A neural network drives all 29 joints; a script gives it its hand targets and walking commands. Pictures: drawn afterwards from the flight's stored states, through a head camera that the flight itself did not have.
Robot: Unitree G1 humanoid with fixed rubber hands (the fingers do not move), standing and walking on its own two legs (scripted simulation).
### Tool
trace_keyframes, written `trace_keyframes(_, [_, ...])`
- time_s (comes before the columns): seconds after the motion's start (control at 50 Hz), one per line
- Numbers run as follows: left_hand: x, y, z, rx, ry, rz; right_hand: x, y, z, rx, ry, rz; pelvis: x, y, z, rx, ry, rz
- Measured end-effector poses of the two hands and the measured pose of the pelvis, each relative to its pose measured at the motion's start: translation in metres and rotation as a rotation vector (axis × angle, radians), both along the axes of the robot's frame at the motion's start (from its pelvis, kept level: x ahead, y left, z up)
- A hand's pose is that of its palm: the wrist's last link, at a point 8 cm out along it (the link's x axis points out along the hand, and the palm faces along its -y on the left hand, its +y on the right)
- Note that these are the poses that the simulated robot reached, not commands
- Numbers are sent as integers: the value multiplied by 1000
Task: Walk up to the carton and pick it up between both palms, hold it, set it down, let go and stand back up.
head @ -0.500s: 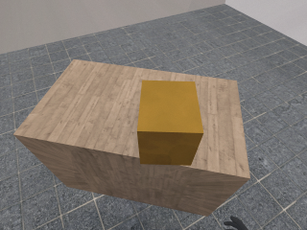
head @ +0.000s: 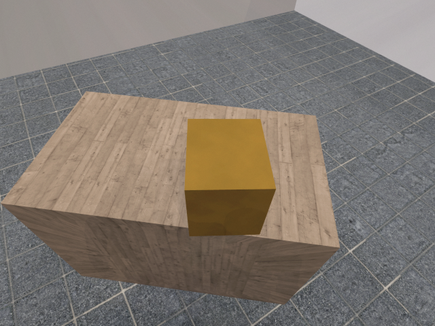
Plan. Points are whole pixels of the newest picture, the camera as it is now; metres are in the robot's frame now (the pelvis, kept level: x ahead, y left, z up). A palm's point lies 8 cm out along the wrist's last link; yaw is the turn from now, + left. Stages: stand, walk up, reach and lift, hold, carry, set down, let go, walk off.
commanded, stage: walk up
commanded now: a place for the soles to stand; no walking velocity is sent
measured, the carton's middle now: (224, 178) +0.45 -0.02 -0.06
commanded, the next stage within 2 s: reach and lift in 0.76 s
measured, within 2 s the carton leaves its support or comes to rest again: neither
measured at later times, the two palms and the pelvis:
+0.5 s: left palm out of the picture +0.06 +0.25 -0.13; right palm out of the picture +0.07 -0.27 -0.13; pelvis +0.02 -0.01 +0.00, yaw -3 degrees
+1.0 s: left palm (97, 288) +0.21 +0.24 -0.11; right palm (354, 319) +0.16 -0.28 -0.12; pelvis -0.01 -0.01 -0.03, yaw -1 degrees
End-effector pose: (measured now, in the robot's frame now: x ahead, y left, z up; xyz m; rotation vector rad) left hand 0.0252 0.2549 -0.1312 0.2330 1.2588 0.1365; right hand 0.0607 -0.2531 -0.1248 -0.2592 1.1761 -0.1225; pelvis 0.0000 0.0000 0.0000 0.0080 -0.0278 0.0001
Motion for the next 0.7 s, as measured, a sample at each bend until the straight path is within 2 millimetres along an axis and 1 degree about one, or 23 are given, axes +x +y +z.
trace_keyframes(0.08, [-3,2,2,17,24,1,3,-3,-1,1,-1,-4,4,-3,0,1,2,-7])
trace_keyframes(0.16, [0,0,4,27,35,-1,8,-8,-2,4,-4,-6,9,-7,0,2,5,-13])
trace_keyframes(0.26, [10,-4,5,34,32,-13,13,-13,-4,7,-8,-10,13,-11,0,2,8,-22])
trace_keyframes(0.36, [24,-7,6,36,14,-29,13,-15,-4,5,-6,-20,16,-13,0,1,9,-33])
trace_keyframes(0.52, [40,-9,5,31,-10,-55,4,-19,-3,-5,10,-44,17,-14,0,2,6,-52])
trace_keyframes(0.7, [42,-6,4,38,2,-79,-13,-21,-4,-10,40,-77,16,-12,0,6,4,-77])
